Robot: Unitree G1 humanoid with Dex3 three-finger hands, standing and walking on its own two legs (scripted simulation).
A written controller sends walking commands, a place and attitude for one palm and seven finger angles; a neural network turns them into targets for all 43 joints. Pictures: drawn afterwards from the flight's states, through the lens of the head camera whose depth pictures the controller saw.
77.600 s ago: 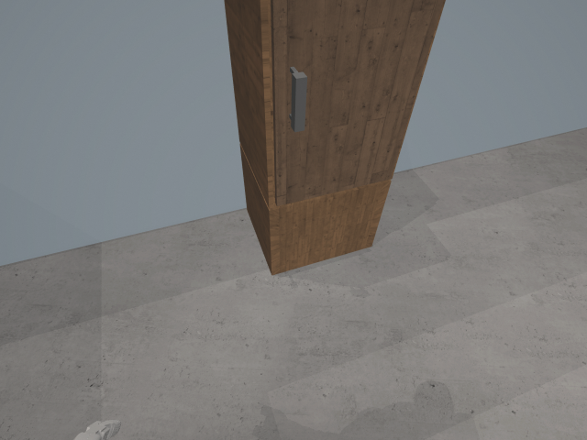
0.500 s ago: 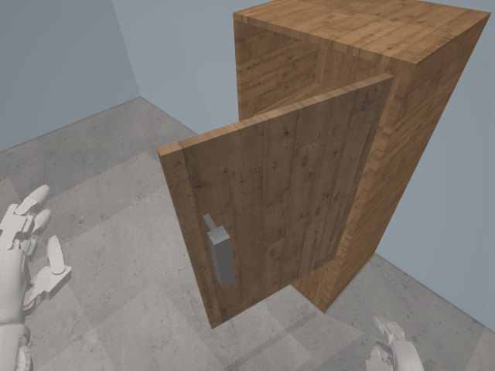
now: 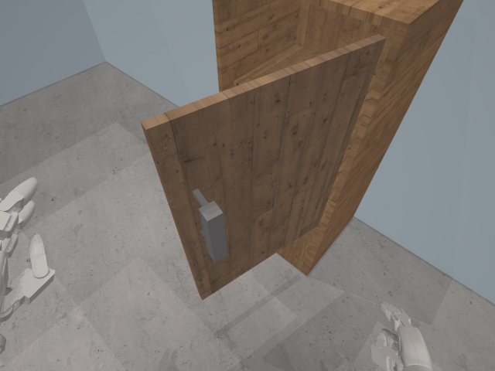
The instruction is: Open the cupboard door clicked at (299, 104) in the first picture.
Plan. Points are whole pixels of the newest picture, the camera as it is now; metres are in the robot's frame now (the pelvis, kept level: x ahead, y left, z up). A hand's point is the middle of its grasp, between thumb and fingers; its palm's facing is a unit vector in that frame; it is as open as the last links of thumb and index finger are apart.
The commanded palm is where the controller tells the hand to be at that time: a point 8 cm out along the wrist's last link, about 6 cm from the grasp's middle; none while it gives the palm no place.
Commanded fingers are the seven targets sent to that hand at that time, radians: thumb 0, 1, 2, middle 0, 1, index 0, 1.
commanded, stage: step back with the hand held close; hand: left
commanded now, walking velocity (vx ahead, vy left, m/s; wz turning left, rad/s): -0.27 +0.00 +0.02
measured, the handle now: (208, 225) +0.34 +0.10 +0.03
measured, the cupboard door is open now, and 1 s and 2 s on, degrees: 76 76 76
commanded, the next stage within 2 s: stop stepping back and stand still in 0.72 s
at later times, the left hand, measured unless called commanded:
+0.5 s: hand out of the picture +0.10 +0.29 +0.15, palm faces +0.46 -0.78 -0.42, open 7.4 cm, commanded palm +0.03 +0.33 +0.18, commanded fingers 0.00 0.90 0.90 -0.20 -0.30 -0.20 -0.30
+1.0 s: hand out of the picture -0.02 +0.22 +0.17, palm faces +0.30 -0.77 -0.57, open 7.4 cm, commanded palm -0.07 +0.27 +0.18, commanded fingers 0.00 0.90 0.90 -0.20 -0.30 -0.20 -0.30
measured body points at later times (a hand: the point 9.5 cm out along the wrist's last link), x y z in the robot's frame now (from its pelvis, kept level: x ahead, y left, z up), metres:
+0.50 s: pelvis -0.09 +0.03 -0.02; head -0.07 +0.05 +0.43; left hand +0.07 +0.33 +0.17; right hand +0.08 -0.21 -0.10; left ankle -0.05 +0.12 -0.74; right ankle +0.01 -0.10 -0.74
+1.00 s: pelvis -0.21 -0.03 -0.01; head -0.18 -0.02 +0.44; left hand -0.04 +0.26 +0.20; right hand -0.04 -0.25 -0.10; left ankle -0.12 +0.10 -0.71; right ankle -0.32 -0.10 -0.74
